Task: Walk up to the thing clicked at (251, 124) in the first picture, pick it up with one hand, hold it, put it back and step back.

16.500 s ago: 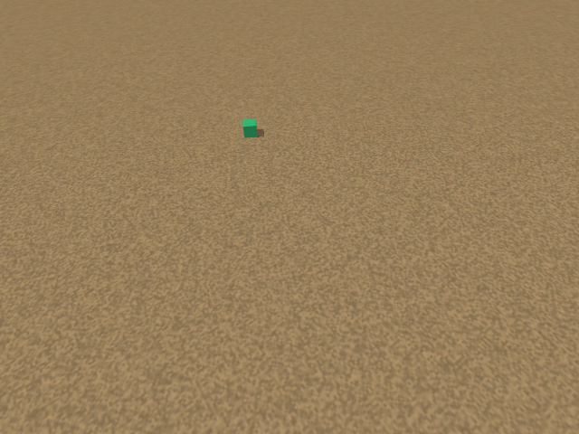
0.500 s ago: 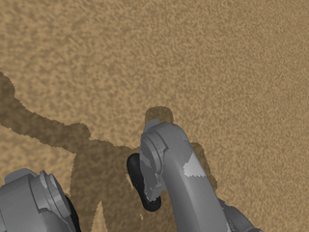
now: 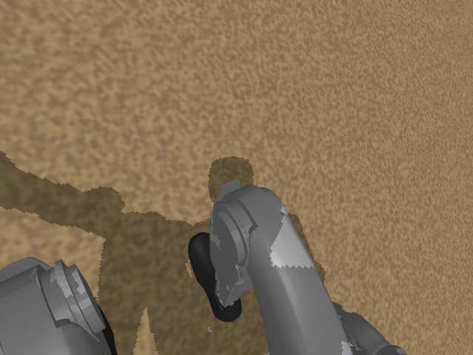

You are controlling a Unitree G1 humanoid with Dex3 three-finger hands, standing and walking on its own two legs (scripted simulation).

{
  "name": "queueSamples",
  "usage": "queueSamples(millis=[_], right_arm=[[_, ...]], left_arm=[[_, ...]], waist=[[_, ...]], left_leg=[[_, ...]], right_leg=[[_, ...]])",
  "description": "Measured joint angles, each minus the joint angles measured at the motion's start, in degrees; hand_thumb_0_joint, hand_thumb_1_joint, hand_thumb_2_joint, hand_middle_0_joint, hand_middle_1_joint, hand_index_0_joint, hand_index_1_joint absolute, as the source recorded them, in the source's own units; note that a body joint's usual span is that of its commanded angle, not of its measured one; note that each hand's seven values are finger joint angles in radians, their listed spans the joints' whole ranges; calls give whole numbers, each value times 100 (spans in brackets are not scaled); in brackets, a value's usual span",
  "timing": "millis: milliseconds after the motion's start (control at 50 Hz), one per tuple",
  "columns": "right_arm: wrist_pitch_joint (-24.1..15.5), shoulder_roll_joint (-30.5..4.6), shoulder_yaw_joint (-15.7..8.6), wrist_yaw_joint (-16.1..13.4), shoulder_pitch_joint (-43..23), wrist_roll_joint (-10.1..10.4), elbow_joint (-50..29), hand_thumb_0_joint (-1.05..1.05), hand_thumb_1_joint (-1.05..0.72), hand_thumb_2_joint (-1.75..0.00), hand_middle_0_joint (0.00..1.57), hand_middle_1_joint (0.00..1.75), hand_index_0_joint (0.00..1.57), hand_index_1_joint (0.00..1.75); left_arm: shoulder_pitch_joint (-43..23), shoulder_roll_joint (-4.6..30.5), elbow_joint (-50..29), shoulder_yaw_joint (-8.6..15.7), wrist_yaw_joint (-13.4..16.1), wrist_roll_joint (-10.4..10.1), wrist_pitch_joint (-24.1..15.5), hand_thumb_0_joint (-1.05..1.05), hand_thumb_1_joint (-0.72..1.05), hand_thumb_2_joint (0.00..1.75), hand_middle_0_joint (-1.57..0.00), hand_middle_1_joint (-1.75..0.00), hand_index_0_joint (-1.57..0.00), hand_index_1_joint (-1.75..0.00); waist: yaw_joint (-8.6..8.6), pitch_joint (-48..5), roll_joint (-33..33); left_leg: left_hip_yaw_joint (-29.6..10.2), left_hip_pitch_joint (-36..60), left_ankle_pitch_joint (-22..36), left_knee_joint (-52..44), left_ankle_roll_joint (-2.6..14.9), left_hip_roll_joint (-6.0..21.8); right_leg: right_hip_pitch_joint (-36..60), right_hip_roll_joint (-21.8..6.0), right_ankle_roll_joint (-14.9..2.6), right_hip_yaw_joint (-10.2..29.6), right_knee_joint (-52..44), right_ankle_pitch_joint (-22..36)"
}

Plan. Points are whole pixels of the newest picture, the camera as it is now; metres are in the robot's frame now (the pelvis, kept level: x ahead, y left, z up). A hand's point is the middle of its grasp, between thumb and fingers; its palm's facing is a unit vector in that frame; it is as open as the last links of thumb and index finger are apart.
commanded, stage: rest palm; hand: left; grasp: from above
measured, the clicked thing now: out of the picture +0.50 +0.34 -0.27
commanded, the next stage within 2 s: close in 0.36 s
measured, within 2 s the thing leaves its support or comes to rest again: neither
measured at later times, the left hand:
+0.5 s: hand out of the picture +0.47 +0.34 -0.24, palm faces -0.46 -0.12 -0.88, open 13.3 cm
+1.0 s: hand out of the picture +0.47 +0.35 -0.24, palm faces -0.46 -0.12 -0.88, open 11.9 cm
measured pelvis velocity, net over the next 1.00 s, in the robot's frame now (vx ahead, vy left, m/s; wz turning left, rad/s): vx -0.01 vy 0.00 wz -0.02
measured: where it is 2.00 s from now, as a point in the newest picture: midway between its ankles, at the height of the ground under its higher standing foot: (167, 325)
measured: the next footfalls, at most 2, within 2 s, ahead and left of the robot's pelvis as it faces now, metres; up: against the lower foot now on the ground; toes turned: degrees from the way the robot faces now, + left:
none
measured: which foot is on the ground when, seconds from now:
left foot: down 0.00-1.00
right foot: down 0.00-1.00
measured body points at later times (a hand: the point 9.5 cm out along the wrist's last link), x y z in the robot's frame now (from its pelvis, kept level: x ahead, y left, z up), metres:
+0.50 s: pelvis +0.00 +0.00 +0.00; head +0.29 +0.13 +0.31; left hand +0.49 +0.34 -0.19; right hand +0.04 -0.26 -0.05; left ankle +0.06 +0.12 -0.28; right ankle +0.11 -0.12 -0.28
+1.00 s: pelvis -0.01 +0.00 +0.00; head +0.28 +0.13 +0.31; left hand +0.49 +0.35 -0.19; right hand +0.04 -0.26 -0.05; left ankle +0.06 +0.12 -0.28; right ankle +0.11 -0.12 -0.28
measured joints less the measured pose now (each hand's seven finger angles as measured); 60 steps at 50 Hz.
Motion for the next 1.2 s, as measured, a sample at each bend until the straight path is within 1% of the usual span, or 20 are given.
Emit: queueSamples(millis=[80, 180, 280, 400, 540, 600, 680, 840, 900, 960, 1020, 1200], right_arm=[[-50, 7, 28, 35, -36, -4, 2, 0, -91, -90, 21, 30, 20, 30], [-117, 9, 47, 48, -29, 9, -44, 0, -91, -90, 21, 30, 20, 30], [-166, 4, 100, 67, -23, 12, -39, 0, -91, -90, 21, 30, 20, 30], [-210, -3, 120, 68, -39, 20, -21, 0, -91, -90, 21, 30, 20, 30], [-189, -53, 150, 44, -48, 8, -34, 0, -91, -90, 21, 30, 20, 30], [-150, -62, 164, 34, -35, -5, -44, 0, -91, -90, 21, 30, 20, 30], [-115, -75, 176, 18, -27, -12, -47, 0, -91, -90, 21, 30, 20, 30], [-47, -99, 199, -1, -80, -43, -75, 0, -90, -90, 21, 30, 20, 30], [-38, -89, 195, 0, -91, -53, -75, 0, -90, -90, 21, 30, 20, 30], [-44, -72, 216, 3, -108, -48, -58, 0, -90, -90, 21, 30, 20, 30], [-50, -51, 247, 1, -124, -41, -52, 0, -90, -89, 21, 30, 20, 30], [-46, 10, 289, -5, -111, -43, -38, 0, -90, -89, 21, 30, 20, 30]], left_arm=[[-34, -31, 88, -20, 99, -15, 37, 0, -47, 107, -14, -99, -12, -101], [-16, -48, 140, 3, 128, -5, 100, 0, -46, 106, -14, -100, -13, -102], [-28, -59, 195, 21, 187, -45, 142, 0, -46, 106, -14, -100, -13, -102], [-58, 13, 267, 49, 164, -109, 216, 0, -45, 106, -14, -102, -13, -104], [-22, 114, 147, 109, 4, -148, 185, 0, -43, 105, -15, -102, -14, -104], [-27, 143, 91, 120, -18, -139, 135, 0, -41, 103, -17, -101, -16, -102], [-31, 172, 33, 64, -52, -114, 99, 0, -38, 100, -18, -98, -18, -99], [1, 251, 39, 109, -35, -71, 51, 0, -31, 94, -23, -93, -23, -94], [15, 238, 35, 59, -58, -73, 59, 0, -27, 92, -26, -92, -26, -92], [3, 220, 29, 4, -64, -123, 57, 0, -23, 90, -28, -91, -29, -90], [-11, 221, 36, -5, -67, -145, 43, 0, -19, 86, -29, -89, -32, -88], [-20, 194, 37, -25, -32, -101, 45, 0, -8, 79, -36, -86, -39, -83]], waist=[[-26, 0, 0], [-49, 27, 12], [-54, 22, 23], [-77, 49, 18], [-70, 151, -6], [-58, 158, -24], [-46, 140, -49], [-34, 134, -29], [-20, 139, -24], [-15, 133, -27], [-16, 133, -33], [-23, 92, -13]], left_leg=[[-7, 1, 11, 11, 12, 3], [-1, -27, 45, 26, 28, 15], [4, -44, 64, 28, 29, 19], [1, -41, 70, 42, 30, 24], [-12, -48, 82, 55, 36, 21], [-27, -45, 77, 49, 29, 14], [-47, -29, 53, 53, 24, 13], [-95, -34, 57, 65, 26, 1], [-76, -28, 67, 58, 44, 5], [-62, -28, 80, 53, 53, 9], [-69, -30, 90, 56, 53, 11], [-81, -37, 84, 53, 36, 12]], right_leg=[[8, 8, 9, -5, -2, 17], [-17, 23, 10, 1, 0, 60], [-44, 28, 11, 6, 7, 84], [-49, 35, 27, 8, 20, 97], [-41, 39, 32, -3, 17, 110], [-31, 35, 22, -18, 4, 103], [-9, 38, 19, -35, -5, 87], [20, 41, 3, -79, -33, 95], [27, 42, 28, -63, -37, 103], [26, 44, 34, -52, -40, 114], [26, 48, 25, -59, -43, 128], [7, 49, 18, -67, -43, 131]])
